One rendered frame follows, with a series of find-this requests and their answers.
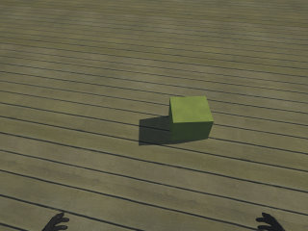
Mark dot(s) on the robot right hand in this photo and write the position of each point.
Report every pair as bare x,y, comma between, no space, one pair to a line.
274,224

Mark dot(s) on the carton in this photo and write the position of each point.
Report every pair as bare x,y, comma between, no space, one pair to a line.
190,118

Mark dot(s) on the robot left hand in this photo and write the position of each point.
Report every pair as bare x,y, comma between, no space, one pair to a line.
50,226

